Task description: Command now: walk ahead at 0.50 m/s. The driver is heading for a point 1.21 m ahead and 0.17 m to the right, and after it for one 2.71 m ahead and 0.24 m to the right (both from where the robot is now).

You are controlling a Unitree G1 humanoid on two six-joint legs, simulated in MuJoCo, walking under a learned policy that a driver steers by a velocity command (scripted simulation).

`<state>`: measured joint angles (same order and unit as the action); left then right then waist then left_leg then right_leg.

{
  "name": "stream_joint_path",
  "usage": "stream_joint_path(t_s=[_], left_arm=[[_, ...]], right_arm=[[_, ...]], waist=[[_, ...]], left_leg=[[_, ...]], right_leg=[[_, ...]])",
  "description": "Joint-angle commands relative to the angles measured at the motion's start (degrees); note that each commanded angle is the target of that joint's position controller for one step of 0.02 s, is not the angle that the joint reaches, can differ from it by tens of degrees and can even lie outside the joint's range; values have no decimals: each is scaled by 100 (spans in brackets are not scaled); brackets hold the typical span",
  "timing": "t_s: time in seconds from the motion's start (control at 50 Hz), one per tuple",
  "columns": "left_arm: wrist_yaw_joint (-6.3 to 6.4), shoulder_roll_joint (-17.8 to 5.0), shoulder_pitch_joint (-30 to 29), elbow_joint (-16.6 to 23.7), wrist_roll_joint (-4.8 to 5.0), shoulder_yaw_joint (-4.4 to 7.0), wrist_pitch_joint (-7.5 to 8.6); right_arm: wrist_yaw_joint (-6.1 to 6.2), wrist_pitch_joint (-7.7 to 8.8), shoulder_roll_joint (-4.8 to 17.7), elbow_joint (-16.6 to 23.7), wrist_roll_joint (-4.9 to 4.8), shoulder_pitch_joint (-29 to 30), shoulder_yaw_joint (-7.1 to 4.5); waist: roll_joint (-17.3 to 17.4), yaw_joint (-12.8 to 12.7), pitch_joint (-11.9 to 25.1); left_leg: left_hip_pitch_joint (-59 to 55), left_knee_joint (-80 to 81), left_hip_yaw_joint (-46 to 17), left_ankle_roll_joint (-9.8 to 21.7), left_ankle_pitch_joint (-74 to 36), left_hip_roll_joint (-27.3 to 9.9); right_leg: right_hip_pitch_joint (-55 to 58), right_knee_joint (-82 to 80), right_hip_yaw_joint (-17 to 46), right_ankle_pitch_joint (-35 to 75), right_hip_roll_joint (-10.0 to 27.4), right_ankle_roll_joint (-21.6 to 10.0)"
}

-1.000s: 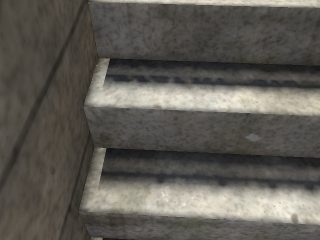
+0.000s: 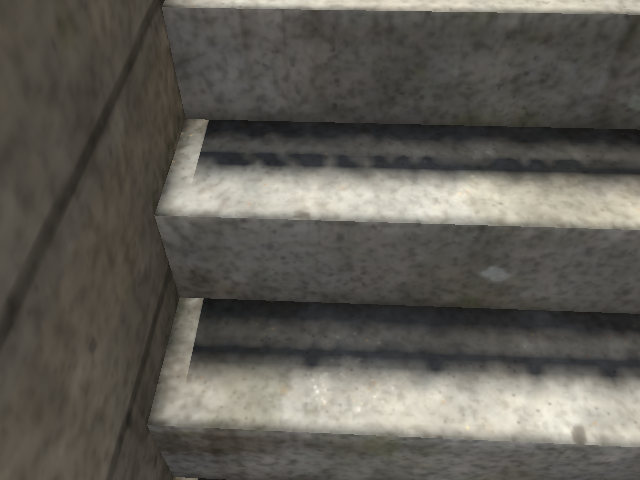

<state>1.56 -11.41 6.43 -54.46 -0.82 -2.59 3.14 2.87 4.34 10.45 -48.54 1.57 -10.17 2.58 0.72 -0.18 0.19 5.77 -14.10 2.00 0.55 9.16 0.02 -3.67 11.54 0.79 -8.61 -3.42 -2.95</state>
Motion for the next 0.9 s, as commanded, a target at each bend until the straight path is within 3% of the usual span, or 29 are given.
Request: stream_joint_path(t_s=[0.02,0.72,0.74,0.9], left_arm=[[18,-551,-210,298,4,100,72],[36,-604,-142,205,11,91,50],[28,-504,-325,313,-45,72,18],[26,-533,-272,346,-37,95,-3]], right_arm=[[14,76,431,322,-4,117,-100],[20,82,425,193,-11,81,-112],[34,101,442,235,-36,133,-96],[51,111,451,278,-25,142,-78]], waist=[[-42,0,313],[-12,-16,271],[-18,15,218],[4,-19,325]], left_leg=[[-72,104,-585,37,-830,-802],[-146,145,-604,43,-956,-815],[-204,231,-636,44,-1002,-811],[-269,233,-640,46,-1026,-821]], right_leg=[[119,-1,669,1541,1086,-71],[120,-18,661,1499,1084,-75],[-11,-58,642,1556,1051,-100],[47,-80,630,1489,1059,-84]])
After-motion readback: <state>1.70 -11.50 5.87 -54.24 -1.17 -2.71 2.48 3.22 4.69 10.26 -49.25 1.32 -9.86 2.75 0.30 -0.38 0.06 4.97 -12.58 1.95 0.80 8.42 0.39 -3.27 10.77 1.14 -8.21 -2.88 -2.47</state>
